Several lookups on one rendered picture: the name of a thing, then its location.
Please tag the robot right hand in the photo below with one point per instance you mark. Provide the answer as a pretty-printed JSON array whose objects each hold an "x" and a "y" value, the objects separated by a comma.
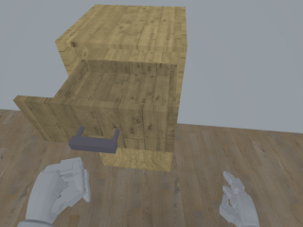
[{"x": 242, "y": 211}]

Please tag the cabinet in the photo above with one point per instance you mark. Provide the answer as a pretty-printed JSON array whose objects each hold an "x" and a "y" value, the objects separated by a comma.
[{"x": 156, "y": 34}]

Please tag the handle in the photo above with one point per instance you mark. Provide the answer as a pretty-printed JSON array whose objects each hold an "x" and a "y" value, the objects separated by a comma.
[{"x": 94, "y": 144}]

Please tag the drawer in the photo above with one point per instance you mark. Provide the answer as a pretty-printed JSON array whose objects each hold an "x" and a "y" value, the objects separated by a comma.
[{"x": 135, "y": 97}]

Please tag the robot left hand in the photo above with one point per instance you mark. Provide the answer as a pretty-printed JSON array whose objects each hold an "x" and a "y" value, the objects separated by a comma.
[{"x": 68, "y": 179}]

